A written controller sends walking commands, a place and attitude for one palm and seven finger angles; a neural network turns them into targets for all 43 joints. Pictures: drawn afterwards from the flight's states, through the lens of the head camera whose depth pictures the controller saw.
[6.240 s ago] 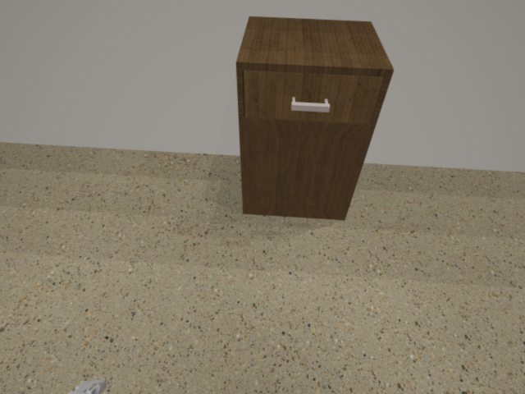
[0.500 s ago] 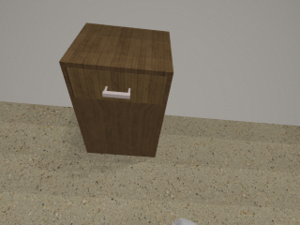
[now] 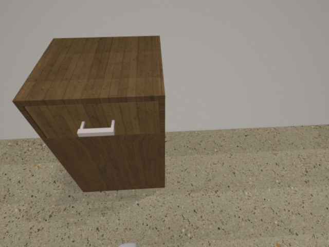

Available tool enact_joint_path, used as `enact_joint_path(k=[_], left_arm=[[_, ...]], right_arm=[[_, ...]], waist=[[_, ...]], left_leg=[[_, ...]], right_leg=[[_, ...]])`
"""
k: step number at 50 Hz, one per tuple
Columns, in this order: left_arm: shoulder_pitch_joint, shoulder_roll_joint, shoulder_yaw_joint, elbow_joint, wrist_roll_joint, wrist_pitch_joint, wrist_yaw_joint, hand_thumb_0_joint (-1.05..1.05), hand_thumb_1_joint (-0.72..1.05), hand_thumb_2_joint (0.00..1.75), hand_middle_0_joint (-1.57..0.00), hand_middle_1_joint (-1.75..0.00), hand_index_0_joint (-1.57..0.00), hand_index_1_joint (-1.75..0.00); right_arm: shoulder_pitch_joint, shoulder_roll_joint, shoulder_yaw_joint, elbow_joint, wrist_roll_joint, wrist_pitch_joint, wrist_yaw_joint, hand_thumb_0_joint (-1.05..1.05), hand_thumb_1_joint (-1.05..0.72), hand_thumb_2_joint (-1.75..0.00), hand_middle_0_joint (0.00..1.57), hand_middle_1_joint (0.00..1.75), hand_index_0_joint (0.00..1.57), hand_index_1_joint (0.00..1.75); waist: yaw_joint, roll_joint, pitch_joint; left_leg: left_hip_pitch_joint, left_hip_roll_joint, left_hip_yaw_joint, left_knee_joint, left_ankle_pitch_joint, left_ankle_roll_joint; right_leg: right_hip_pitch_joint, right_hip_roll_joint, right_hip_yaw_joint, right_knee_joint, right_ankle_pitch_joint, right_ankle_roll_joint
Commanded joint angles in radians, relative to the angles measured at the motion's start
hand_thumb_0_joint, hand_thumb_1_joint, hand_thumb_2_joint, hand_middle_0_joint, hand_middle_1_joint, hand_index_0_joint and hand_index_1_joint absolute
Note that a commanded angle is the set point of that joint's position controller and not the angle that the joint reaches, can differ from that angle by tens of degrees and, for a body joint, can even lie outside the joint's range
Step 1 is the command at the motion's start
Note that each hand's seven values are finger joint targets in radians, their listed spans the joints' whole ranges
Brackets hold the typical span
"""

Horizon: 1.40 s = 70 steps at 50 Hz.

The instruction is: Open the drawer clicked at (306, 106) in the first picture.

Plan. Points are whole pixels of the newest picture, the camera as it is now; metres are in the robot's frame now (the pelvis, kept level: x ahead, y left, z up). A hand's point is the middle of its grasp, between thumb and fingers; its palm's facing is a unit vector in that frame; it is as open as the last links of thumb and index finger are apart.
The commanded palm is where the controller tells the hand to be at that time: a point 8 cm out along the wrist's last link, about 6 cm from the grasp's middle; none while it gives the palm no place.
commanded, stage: come to a stop and stand still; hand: left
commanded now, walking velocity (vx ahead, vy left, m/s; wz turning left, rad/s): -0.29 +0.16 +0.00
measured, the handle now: (97, 127) +0.54 +0.27 -0.11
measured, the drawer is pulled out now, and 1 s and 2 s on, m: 0.00 0.00 0.00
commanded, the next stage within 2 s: look again from close up in 1.58 s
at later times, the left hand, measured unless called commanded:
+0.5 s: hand out of the picture +0.04 +0.24 -0.17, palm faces +0.04 -0.98 -0.20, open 7.4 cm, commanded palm none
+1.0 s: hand out of the picture +0.01 +0.16 -0.15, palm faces +0.03 -0.96 -0.26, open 7.3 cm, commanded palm none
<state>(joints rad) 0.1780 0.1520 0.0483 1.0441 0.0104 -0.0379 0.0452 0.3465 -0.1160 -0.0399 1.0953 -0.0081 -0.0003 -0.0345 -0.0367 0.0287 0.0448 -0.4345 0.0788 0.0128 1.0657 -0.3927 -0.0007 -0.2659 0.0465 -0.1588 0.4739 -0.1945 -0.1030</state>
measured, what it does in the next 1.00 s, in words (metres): steps on the spot: left foot, then right foot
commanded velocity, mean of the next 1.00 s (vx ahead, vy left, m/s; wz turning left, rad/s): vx -0.02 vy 0.03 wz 0.00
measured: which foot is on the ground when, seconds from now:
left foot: up 0.00-0.28, down 0.30-0.74, up 0.76-1.00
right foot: down 0.00-0.32, up 0.34-0.72, down 0.74-1.00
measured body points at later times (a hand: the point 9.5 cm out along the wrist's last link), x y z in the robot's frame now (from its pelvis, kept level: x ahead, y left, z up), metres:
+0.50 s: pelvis +0.01 +0.05 +0.01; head +0.04 +0.08 +0.46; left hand +0.04 +0.29 -0.16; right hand +0.07 -0.18 -0.13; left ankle +0.02 +0.16 -0.73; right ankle -0.05 -0.09 -0.66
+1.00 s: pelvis -0.01 -0.02 +0.01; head +0.00 -0.06 +0.46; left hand +0.01 +0.21 -0.13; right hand -0.04 -0.25 -0.16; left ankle -0.01 +0.13 -0.68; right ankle -0.07 -0.11 -0.73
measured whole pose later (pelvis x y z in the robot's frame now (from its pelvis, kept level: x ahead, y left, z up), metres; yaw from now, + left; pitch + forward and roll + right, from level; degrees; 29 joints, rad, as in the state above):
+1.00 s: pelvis -0.01 -0.02 +0.01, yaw -2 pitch +0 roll +2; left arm 0.28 0.12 0.03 1.07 0.02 -0.01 0.04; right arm 0.31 -0.20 -0.05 1.10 -0.01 0.05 -0.01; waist 0.00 0.05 0.03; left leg -0.38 0.02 0.02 0.83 -0.36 -0.04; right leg -0.09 -0.03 -0.05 0.40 -0.30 -0.04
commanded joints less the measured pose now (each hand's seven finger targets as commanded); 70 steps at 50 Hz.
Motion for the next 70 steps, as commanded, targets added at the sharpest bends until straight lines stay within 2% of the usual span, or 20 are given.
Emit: enact_joint_path(k=[1, 9, 13, 14, 15, 16, 18, 25, 31, 35, 37, 38, 40, 45, 56, 60, 62, 63, 67, 70], left_arm=[[0.067, 0.109, 0.016, -0.042, 0.009, 0.007, -0.002, 0.0, 0.9, 0.9, -0.2, -0.3, -0.2, -0.3], [0.053, 0.167, 0.044, -0.079, 0.023, 0.043, 0.003, 0.0, 0.9, 0.9, -0.2, -0.3, -0.2, -0.3], [0.057, 0.171, 0.04, -0.072, 0.011, 0.053, -0.002, 0.0, 0.9, 0.9, -0.2, -0.3, -0.2, -0.3], [0.081, 0.14, 0.031, -0.08, 0.004, 0.056, -0.003, 0.0, 0.9, 0.9, -0.2, -0.3, -0.2, -0.3], [0.117, 0.091, 0.019, -0.085, -0.003, 0.059, -0.006, 0.0, 0.9, 0.9, -0.2, -0.3, -0.2, -0.3], [0.104, 0.095, 0.016, -0.089, 0.0, 0.063, -0.003, 0.0, 0.9, 0.9, -0.2, -0.3, -0.2, -0.3], [0.096, 0.105, 0.025, -0.076, 0.009, 0.084, -0.007, 0.0, 0.9, 0.9, -0.2, -0.3, -0.2, -0.3], [0.1, 0.111, 0.034, -0.052, 0.01, 0.086, -0.03, 0.0, 0.9, 0.9, -0.2, -0.3, -0.2, -0.3], [0.041, 0.072, 0.012, -0.061, 0.005, 0.081, -0.041, 0.0, 0.9, 0.9, -0.2, -0.3, -0.2, -0.3], [0.16, 0.071, 0.001, 0.01, 0.003, 0.045, -0.035, 0.0, 0.9, 0.9, -0.2, -0.3, -0.2, -0.3], [0.175, 0.184, 0.01, 0.023, 0.009, 0.024, -0.022, 0.0, 0.9, 0.9, -0.2, -0.3, -0.2, -0.3], [0.14, 0.215, 0.013, 0.0, 0.009, 0.029, -0.022, 0.0, 0.9, 0.9, -0.2, -0.3, -0.2, -0.3], [0.135, 0.192, 0.016, 0.002, 0.011, 0.022, -0.017, 0.0, 0.9, 0.9, -0.2, -0.3, -0.2, -0.3], [0.138, 0.153, 0.015, -0.008, 0.006, 0.019, -0.006, 0.0, 0.9, 0.9, -0.2, -0.3, -0.2, -0.3], [0.192, 0.163, 0.029, -0.005, 0.023, 0.028, 0.008, 0.0, 0.9, 0.9, -0.2, -0.3, -0.2, -0.3], [0.157, 0.136, 0.015, 0.004, 0.009, 0.034, 0.003, 0.0, 0.9, 0.9, -0.2, -0.3, -0.2, -0.3], [0.218, 0.061, -0.004, 0.015, 0.001, 0.038, 0.002, 0.0, 0.9, 0.9, -0.2, -0.3, -0.2, -0.3], [0.208, 0.054, -0.01, 0.023, 0.006, 0.043, 0.004, 0.0, 0.9, 0.9, -0.2, -0.3, -0.2, -0.3], [0.187, 0.064, -0.017, 0.046, 0.001, 0.054, -0.003, 0.0, 0.9, 0.9, -0.2, -0.3, -0.2, -0.3], [0.226, 0.075, -0.023, 0.082, 0.006, 0.044, -0.007, 0.0, 0.9, 0.9, -0.2, -0.3, -0.2, -0.3]], right_arm=[[0.114, -0.019, -0.002, -0.007, 0.001, 0.038, 0.006, 0.0, -0.9, -0.9, 0.2, 0.3, 0.2, 0.3], [-0.07, -0.084, -0.026, -0.105, -0.001, 0.047, 0.01, 0.0, -0.9, -0.9, 0.2, 0.3, 0.2, 0.3], [-0.031, -0.092, -0.021, -0.09, 0.0, 0.026, 0.01, 0.0, -0.9, -0.9, 0.2, 0.3, 0.2, 0.3], [-0.021, -0.135, -0.024, -0.091, -0.004, 0.014, 0.007, 0.0, -0.9, -0.9, 0.2, 0.3, 0.2, 0.3], [-0.04, -0.209, -0.032, -0.111, -0.011, 0.005, 0.002, 0.0, -0.9, -0.9, 0.2, 0.3, 0.2, 0.3], [-0.062, -0.236, -0.036, -0.124, -0.013, 0.012, -0.004, 0.0, -0.9, -0.9, 0.2, 0.3, 0.2, 0.3], [-0.094, -0.21, -0.023, -0.125, -0.015, 0.006, -0.027, 0.0, -0.9, -0.9, 0.2, 0.3, 0.2, 0.3], [-0.058, -0.204, -0.024, -0.115, -0.016, 0.002, -0.03, 0.0, -0.9, -0.9, 0.2, 0.3, 0.2, 0.3], [-0.035, -0.227, -0.035, -0.087, -0.025, 0.011, -0.014, 0.0, -0.9, -0.9, 0.2, 0.3, 0.2, 0.3], [-0.053, -0.186, -0.025, -0.062, -0.011, 0.007, 0.002, 0.0, -0.9, -0.9, 0.2, 0.3, 0.2, 0.3], [-0.068, -0.083, 0.003, -0.079, 0.003, 0.007, 0.01, 0.0, -0.9, -0.9, 0.2, 0.3, 0.2, 0.3], [-0.092, -0.104, 0.0, -0.092, -0.005, 0.014, 0.018, 0.0, -0.9, -0.9, 0.2, 0.3, 0.2, 0.3], [-0.12, -0.115, -0.005, -0.085, -0.016, 0.023, 0.02, 0.0, -0.9, -0.9, 0.2, 0.3, 0.2, 0.3], [-0.025, -0.124, -0.012, -0.037, -0.005, 0.03, 0.02, 0.0, -0.9, -0.9, 0.2, 0.3, 0.2, 0.3], [-0.131, -0.107, -0.013, -0.108, 0.002, 0.028, 0.024, 0.0, -0.9, -0.9, 0.2, 0.3, 0.2, 0.3], [-0.035, -0.125, -0.008, -0.065, -0.001, 0.002, 0.015, 0.0, -0.9, -0.9, 0.2, 0.3, 0.2, 0.3], [-0.024, -0.212, -0.018, -0.063, -0.005, -0.011, 0.004, 0.0, -0.9, -0.9, 0.2, 0.3, 0.2, 0.3], [-0.043, -0.218, -0.019, -0.067, -0.004, -0.003, 0.005, 0.0, -0.9, -0.9, 0.2, 0.3, 0.2, 0.3], [-0.114, -0.173, 0.006, -0.059, -0.003, -0.006, -0.012, 0.0, -0.9, -0.9, 0.2, 0.3, 0.2, 0.3], [-0.154, -0.157, 0.011, -0.064, 0.002, -0.003, -0.009, 0.0, -0.9, -0.9, 0.2, 0.3, 0.2, 0.3]], waist=[[0.011, -0.08, -0.04], [0.043, -0.178, -0.055], [0.018, -0.165, -0.121], [0.022, -0.048, -0.156], [0.038, 0.18, -0.152], [0.03, 0.213, -0.103], [0.042, 0.183, -0.071], [0.018, 0.087, -0.102], [-0.016, 0.184, -0.07], [0.048, 0.111, -0.08], [0.055, -0.193, -0.026], [0.059, -0.184, 0.024], [0.076, -0.254, 0.112], [0.055, -0.176, 0.075], [0.083, -0.208, -0.012], [0.031, -0.156, -0.055], [0.049, 0.085, -0.131], [0.049, 0.076, -0.092], [0.062, 0.19, -0.008], [0.078, 0.05, -0.004]], left_leg=[[0.073, -0.015, 0.003, -0.133, 0.027, -0.027], [0.07, -0.042, -0.016, -0.243, -0.044, -0.042], [0.253, -0.049, 0.017, -0.602, 0.245, -0.031], [0.362, 0.04, -0.044, -0.662, 0.461, -0.004], [0.393, 0.24, -0.25, -0.694, 0.797, 0.08], [0.312, 0.323, -0.276, -0.733, 0.911, 0.17], [0.224, 0.286, -0.223, -0.752, 0.848, 0.189], [0.394, 0.221, -0.141, -0.743, 0.691, 0.156], [0.355, 0.208, -0.167, -0.789, 0.377, 0.153], [0.205, 0.086, -0.084, -0.711, 0.167, 0.062], [0.048, -0.036, 0.026, -0.546, -0.003, -0.021], [0.056, -0.029, 0.018, -0.499, -0.062, -0.021], [-0.001, -0.028, -0.005, -0.396, -0.029, -0.017], [-0.021, -0.034, -0.007, -0.247, 0.033, -0.029], [0.045, -0.06, 0.027, -0.382, 0.004, -0.037], [0.349, -0.052, 0.048, -0.68, 0.34, -0.018], [0.469, 0.162, -0.142, -0.635, 0.748, 0.089], [0.394, 0.194, -0.126, -0.669, 0.691, 0.121], [0.329, 0.141, -0.099, -0.711, 0.758, 0.13], [0.298, 0.067, -0.048, -0.658, 0.555, 0.067]], right_leg=[[-0.035, -0.311, 0.186, -0.157, 0.526, -0.085], [0.045, -0.349, 0.263, -0.079, 0.587, -0.114], [0.074, -0.263, 0.214, 0.036, 0.448, -0.02], [0.011, -0.201, 0.175, 0.103, 0.29, 0.03], [-0.095, -0.101, 0.103, 0.2, -0.038, 0.09], [-0.115, -0.057, 0.122, 0.365, -0.369, 0.1], [-0.14, -0.06, 0.223, 0.542, -0.348, 0.103], [-0.226, -0.064, 0.209, 0.598, -0.213, 0.149], [-0.1, -0.081, 0.135, 0.256, -0.299, 0.134], [0.17, -0.069, 0.095, -0.138, -0.018, 0.124], [0.186, -0.309, 0.369, -0.28, -0.099, 0.046], [0.077, -0.376, 0.419, -0.334, -0.216, 0.002], [0.045, -0.362, 0.442, -0.325, -0.05, -0.019], [0.156, -0.342, 0.286, -0.204, 0.37, -0.03], [0.217, -0.344, 0.273, -0.096, 0.567, -0.055], [0.085, -0.227, 0.201, 0.032, 0.376, 0.036], [-0.019, -0.132, 0.123, 0.104, -0.058, 0.099], [0.002, -0.119, 0.116, 0.145, -0.242, 0.103], [0.01, -0.129, 0.13, 0.14, -0.211, 0.109], [0.073, -0.147, 0.161, -0.066, 0.047, 0.101]])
